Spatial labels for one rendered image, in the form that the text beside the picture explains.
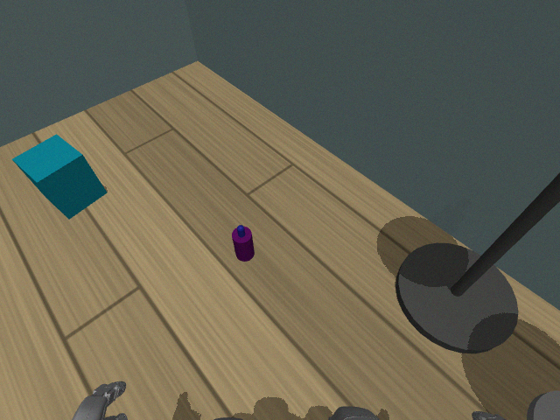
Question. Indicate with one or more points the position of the left robot hand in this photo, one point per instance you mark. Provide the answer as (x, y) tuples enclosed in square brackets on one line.
[(94, 407)]

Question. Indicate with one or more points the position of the coat stand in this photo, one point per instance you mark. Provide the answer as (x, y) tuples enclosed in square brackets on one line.
[(457, 298)]

